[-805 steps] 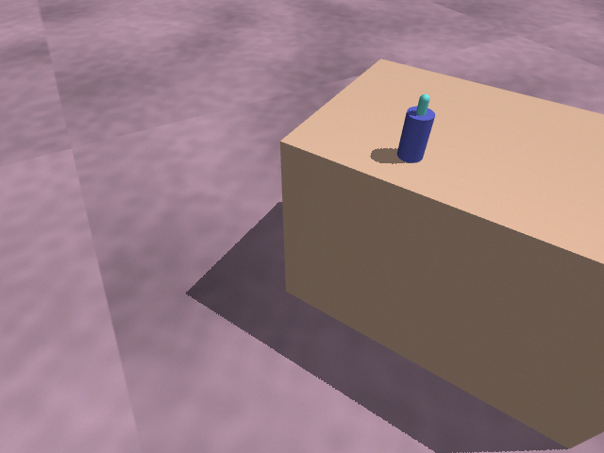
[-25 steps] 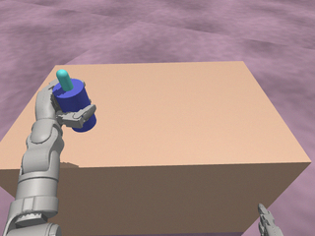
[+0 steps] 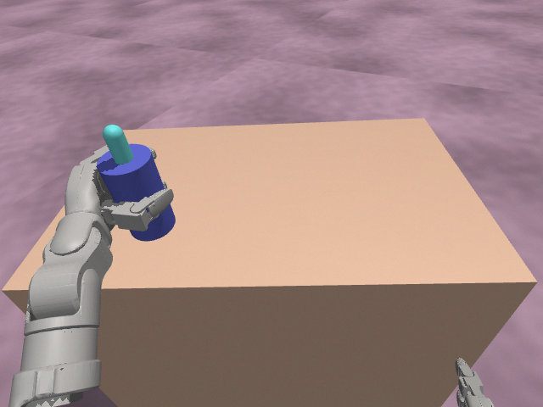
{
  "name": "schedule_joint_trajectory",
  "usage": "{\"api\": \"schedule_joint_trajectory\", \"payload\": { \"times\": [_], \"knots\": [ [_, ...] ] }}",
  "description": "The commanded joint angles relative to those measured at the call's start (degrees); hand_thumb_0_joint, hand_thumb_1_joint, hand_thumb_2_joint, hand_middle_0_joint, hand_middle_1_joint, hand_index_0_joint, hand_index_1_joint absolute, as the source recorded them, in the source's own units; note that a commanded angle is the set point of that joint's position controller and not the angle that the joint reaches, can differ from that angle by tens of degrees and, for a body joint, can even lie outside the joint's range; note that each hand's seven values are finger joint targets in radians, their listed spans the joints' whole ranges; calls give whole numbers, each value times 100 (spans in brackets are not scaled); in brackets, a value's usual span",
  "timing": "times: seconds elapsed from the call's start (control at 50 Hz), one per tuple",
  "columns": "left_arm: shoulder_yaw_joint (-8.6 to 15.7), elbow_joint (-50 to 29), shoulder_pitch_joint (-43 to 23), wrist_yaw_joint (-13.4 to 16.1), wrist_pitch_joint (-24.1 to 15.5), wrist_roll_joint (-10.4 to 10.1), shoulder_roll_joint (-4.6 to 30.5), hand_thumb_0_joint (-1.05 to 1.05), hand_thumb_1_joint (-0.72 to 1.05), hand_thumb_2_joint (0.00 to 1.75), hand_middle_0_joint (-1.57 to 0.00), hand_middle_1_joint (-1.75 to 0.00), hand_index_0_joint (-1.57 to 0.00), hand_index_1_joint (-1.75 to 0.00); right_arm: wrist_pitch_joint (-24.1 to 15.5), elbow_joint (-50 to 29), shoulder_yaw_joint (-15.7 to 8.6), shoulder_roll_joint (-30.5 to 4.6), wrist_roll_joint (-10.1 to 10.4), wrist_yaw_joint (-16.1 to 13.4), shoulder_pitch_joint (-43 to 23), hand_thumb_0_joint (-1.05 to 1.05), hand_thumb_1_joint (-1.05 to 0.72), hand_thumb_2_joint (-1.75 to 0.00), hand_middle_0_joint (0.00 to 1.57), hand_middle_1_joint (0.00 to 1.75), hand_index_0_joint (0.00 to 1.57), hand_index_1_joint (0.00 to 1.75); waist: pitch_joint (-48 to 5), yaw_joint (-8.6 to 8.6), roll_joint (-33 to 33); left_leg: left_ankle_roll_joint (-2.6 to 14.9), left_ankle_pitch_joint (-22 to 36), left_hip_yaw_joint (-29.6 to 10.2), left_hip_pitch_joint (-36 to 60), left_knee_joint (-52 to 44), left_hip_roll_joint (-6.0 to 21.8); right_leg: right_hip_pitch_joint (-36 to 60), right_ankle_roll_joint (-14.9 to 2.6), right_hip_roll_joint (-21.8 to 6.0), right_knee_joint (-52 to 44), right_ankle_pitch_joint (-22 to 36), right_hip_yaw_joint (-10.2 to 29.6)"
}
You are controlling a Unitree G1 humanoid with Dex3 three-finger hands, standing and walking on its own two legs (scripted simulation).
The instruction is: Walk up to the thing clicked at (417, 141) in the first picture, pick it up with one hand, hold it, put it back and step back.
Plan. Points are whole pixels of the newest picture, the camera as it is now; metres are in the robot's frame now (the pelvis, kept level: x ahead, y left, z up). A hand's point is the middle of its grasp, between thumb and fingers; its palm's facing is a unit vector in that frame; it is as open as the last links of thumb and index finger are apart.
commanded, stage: lift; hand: left
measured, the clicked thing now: (134, 181) +0.37 +0.18 +0.22
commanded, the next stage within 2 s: hold in 0.16 s
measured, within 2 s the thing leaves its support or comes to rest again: neither
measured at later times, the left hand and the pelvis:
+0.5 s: hand (128, 176) +0.36 +0.19 +0.23, palm faces +0.17 -0.98 +0.01, open 9.1 cm; pelvis +0.01 +0.01 +0.00, yaw +0 degrees
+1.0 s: hand (129, 172) +0.35 +0.18 +0.24, palm faces +0.15 -0.99 +0.01, open 9.1 cm; pelvis +0.02 +0.01 +0.01, yaw +0 degrees
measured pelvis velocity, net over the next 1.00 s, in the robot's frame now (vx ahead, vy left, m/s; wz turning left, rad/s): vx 0.02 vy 0.01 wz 0.01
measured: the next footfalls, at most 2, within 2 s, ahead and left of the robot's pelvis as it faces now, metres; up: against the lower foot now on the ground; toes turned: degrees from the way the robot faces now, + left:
none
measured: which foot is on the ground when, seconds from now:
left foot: down 0.00-1.00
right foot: down 0.00-1.00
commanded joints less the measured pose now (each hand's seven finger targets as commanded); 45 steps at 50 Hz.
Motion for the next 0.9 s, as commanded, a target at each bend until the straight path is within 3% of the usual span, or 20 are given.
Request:
{"api": "schedule_joint_trajectory", "payload": {
  "times": [0.0,0.02,0.06,0.12,0.14,0.18,0.26,0.28,0.3,0.34,0.38,0.48,0.54,0.6,0.62,0.64,0.68,0.7,0.76,0.88],
  "knots": [
    [485,-1784,-2753,81,-443,-131,1261,0,27,133,-136,-147,-138,-147,-422,-949,-305,-697,29,-82,-765,0,53,-5,5,5,5,5,-1255,51,-455,174,626,85,1002,-435,-63,-92,67,-29,-819,868,-66],
    [439,-1695,-2722,88,-414,-113,1225,0,29,133,-137,-147,-139,-148,-456,-965,-424,-834,13,-119,-853,0,53,-5,5,5,5,5,-1275,-19,-516,185,682,92,1038,-424,-64,-90,89,-32,-822,948,-54],
    [362,-1817,-2735,98,-366,-85,1189,0,24,133,-137,-148,-139,-148,-488,-774,-235,-618,17,-90,-774,0,53,-5,5,5,5,5,-1169,57,-248,153,578,83,1017,-499,-58,-127,47,-19,-810,823,-71],
    [280,-1757,-2567,61,-303,-108,1066,0,26,134,-138,-148,-140,-149,-553,-737,-261,-661,21,-121,-926,0,53,-5,5,5,5,5,-1158,33,-313,147,541,38,1085,-545,-32,-136,29,6,-830,756,-107],
    [222,-1817,-2563,33,-263,-110,1027,0,27,135,-139,-149,-141,-150,-573,-695,-117,-512,26,-95,-908,0,53,-5,5,5,5,5,-1042,72,-178,145,602,65,1035,-538,-60,-124,23,-9,-851,827,-102],
    [317,-1878,-2520,24,-166,-132,1155,0,26,134,-139,-149,-140,-149,-578,-550,-349,-765,27,-124,-841,0,53,-5,5,5,5,5,-1008,52,-118,134,615,62,1042,-559,-60,-136,14,5,-861,851,-108],
    [472,-1986,-2429,11,6,-157,1235,0,25,126,-136,-145,-138,-145,-625,-629,-366,-757,36,-113,-794,0,52,-5,5,5,5,5,-1096,62,-354,156,791,56,1100,-540,-58,-5,37,12,-888,1024,-127],
    [429,-2091,-2441,13,32,-181,1174,0,24,125,-135,-144,-137,-144,-626,-702,-236,-641,42,-92,-753,0,52,-6,5,5,5,5,-1149,82,-380,165,883,50,1123,-523,-57,91,42,12,-886,1111,-130],
    [505,-2181,-2504,28,42,-201,1224,0,24,125,-133,-143,-135,-143,-642,-837,-336,-756,47,-101,-889,0,52,-6,5,5,5,5,-1220,90,-422,158,925,51,1139,-537,-55,129,45,17,-869,1153,-124],
    [492,-2178,-2471,24,63,-220,1166,0,21,123,-132,-141,-134,-141,-620,-572,-269,-615,47,-99,-616,0,52,-5,5,5,5,5,-1202,82,-273,148,1201,39,1236,-509,-38,117,41,22,-816,1393,-140],
    [467,-2214,-2486,24,88,-197,1188,0,21,121,-131,-140,-133,-140,-637,-477,-422,-742,48,-109,-686,0,52,-6,5,5,5,5,-1138,80,-254,131,1284,36,1222,-497,-40,73,34,27,-798,1469,-143],
    [301,-2373,-2595,16,237,-170,1035,0,23,122,-132,-139,-133,-140,-719,-618,-245,-617,43,-105,-900,0,52,-6,5,5,5,5,-1140,89,-170,130,1193,15,1292,-541,-48,114,21,20,-852,1378,-153],
    [338,-2344,-2457,-19,349,-193,1051,0,22,122,-131,-140,-133,-140,-731,-527,-416,-776,39,-101,-803,0,52,-6,5,5,5,5,-1306,41,-139,128,1468,7,1457,-493,-43,160,27,25,-803,1633,-163],
    [391,-2411,-2503,-10,460,-180,1090,0,20,121,-129,-139,-132,-139,-730,-578,-339,-733,38,-66,-923,0,52,-6,5,5,5,5,-1171,135,-169,103,1470,-12,1360,-539,-32,172,11,57,-804,1586,-190],
    [291,-2504,-2548,-27,473,-194,964,0,21,120,-130,-139,-132,-139,-726,-569,-260,-589,53,-47,-878,0,52,-6,5,5,5,5,-1191,133,-219,105,1446,-22,1369,-539,-37,194,11,62,-844,1555,-209],
    [525,-2440,-2511,-13,514,-224,1178,0,19,122,-131,-140,-133,-140,-719,-450,-521,-876,44,-78,-786,0,52,-6,5,5,5,5,-1131,88,-315,121,1327,-13,1352,-545,-36,151,24,55,-873,1477,-189],
    [414,-2546,-2464,-18,571,-229,1039,0,22,121,-129,-138,-131,-138,-718,-464,-276,-593,64,-12,-803,0,52,-6,5,5,5,5,-1133,167,-298,124,1369,0,1304,-552,-69,204,28,42,-886,1534,-184],
    [588,-2583,-2536,0,607,-237,1200,0,21,122,-130,-139,-131,-139,-721,-667,-456,-800,53,-44,-762,0,52,-6,5,5,5,5,-1277,91,-347,133,1444,20,1431,-535,-59,240,48,39,-886,1603,-165],
    [482,-2680,-2445,37,699,-257,1042,0,20,122,-129,-140,-131,-140,-690,-511,-405,-729,68,7,-767,0,52,-6,5,5,5,5,-1040,181,-295,108,1414,-7,1290,-573,-40,196,16,61,-858,1523,-199],
    [344,-2877,-2365,28,826,-251,923,0,20,125,-130,-142,-132,-142,-675,-592,-399,-723,80,60,-819,0,53,-6,5,5,5,5,-1136,156,-237,120,1659,-5,1429,-532,-48,233,28,44,-850,1742,-179]
  ]
}}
